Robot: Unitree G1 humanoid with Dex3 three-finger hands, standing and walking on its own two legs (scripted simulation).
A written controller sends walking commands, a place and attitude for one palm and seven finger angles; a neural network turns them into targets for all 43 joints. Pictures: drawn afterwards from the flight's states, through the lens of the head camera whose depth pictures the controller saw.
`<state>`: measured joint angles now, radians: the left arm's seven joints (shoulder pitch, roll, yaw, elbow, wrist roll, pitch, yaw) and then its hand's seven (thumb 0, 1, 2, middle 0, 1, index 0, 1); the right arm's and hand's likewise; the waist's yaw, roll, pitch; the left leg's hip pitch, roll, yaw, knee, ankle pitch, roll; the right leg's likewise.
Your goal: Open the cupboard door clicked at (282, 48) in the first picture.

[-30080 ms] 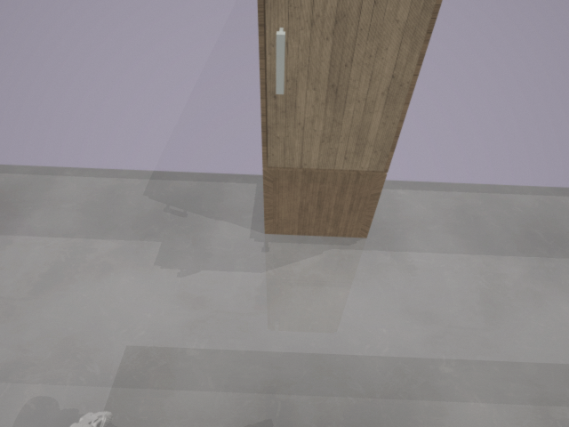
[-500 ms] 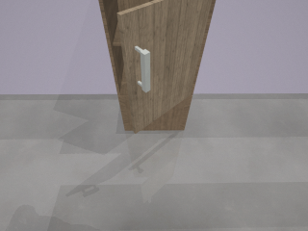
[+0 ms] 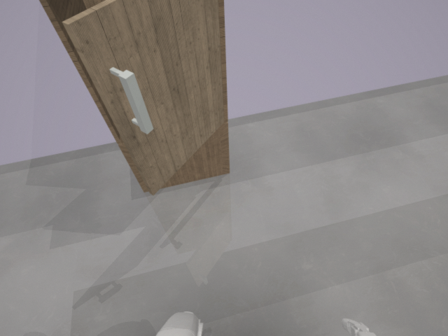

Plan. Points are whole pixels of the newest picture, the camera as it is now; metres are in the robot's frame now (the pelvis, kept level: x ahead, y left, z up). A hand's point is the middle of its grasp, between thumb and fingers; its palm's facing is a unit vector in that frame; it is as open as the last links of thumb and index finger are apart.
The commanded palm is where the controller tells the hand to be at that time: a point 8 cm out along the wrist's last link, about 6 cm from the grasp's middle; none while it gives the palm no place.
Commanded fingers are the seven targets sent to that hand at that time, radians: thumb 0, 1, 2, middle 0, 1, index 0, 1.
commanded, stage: walk to a spot facing it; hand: left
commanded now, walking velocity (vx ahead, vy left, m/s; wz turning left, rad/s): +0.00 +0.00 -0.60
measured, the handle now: (131, 101) +0.57 +0.27 +0.05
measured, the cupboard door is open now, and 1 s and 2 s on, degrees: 41 41 41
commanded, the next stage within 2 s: none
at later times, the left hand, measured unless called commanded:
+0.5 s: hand (135, 315) +0.16 +0.21 -0.17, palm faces -0.28 -0.93 -0.24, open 7.4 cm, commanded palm none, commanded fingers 0.00 0.90 0.90 -0.20 -0.30 -0.20 -0.30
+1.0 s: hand (185, 287) +0.23 +0.12 -0.18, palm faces -0.58 -0.80 -0.16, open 7.4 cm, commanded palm none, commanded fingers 0.00 0.90 0.90 -0.20 -0.30 -0.20 -0.30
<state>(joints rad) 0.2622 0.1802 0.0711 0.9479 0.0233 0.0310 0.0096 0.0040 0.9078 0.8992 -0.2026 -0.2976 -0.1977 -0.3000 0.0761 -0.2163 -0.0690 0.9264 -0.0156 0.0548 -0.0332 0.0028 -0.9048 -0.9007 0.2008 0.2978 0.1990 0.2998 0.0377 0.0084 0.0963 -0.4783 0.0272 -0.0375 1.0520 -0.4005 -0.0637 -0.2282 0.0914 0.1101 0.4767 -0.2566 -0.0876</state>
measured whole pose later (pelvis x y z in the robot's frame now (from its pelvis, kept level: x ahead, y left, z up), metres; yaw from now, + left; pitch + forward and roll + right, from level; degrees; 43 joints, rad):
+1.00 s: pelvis +0.04 +0.02 -0.01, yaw -36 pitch +1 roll -2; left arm 0.16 0.23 0.08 0.90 0.03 0.07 -0.05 0.01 0.91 0.90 -0.20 -0.30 -0.20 -0.30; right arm 0.26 -0.19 -0.02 0.89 -0.04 -0.01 -0.02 0.00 -0.90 -0.90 0.20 0.30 0.20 0.30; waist -0.01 -0.02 0.07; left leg -0.28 0.08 0.07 0.56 -0.31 0.00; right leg -0.48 0.04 0.02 0.98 -0.44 0.01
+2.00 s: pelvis +0.26 -0.30 +0.00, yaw -66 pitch +1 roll +0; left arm 0.13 0.20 0.07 0.97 0.03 0.01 -0.05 0.01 0.91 0.90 -0.20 -0.30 -0.19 -0.30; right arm 0.38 -0.18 -0.04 1.04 -0.04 -0.06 -0.01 0.00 -0.92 -0.90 0.20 0.30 0.20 0.30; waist -0.02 -0.02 0.07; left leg -0.06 0.06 0.24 0.35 -0.30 0.00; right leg -0.58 -0.10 -0.07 0.84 -0.16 -0.01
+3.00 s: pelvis +0.35 -0.69 -0.02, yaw -56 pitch +2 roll +0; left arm 0.11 0.20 0.06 0.89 0.02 -0.01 0.01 0.00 0.91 0.90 -0.20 -0.30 -0.19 -0.30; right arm 0.23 -0.20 -0.08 0.98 -0.02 0.05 0.01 0.00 -0.91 -0.90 0.21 0.30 0.20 0.30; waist -0.03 0.03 0.05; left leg -0.42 -0.03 -0.07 0.70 -0.37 -0.01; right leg -0.34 -0.04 -0.05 0.60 -0.30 0.02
